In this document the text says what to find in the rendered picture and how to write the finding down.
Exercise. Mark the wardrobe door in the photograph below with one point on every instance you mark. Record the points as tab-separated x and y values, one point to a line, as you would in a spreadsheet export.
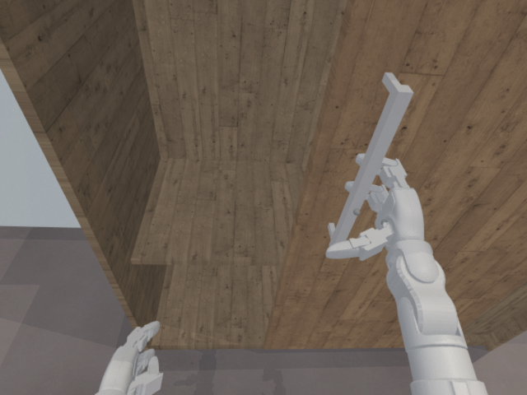
500	313
462	142

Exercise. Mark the robot right hand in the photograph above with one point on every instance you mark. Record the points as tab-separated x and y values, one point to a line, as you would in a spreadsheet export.
400	207

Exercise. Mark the robot left hand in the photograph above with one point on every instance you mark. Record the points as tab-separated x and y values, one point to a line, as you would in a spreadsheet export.
124	371

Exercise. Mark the handle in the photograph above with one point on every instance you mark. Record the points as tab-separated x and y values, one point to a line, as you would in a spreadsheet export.
392	114

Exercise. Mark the robot right forearm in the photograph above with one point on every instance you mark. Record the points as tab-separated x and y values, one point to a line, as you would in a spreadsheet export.
432	335

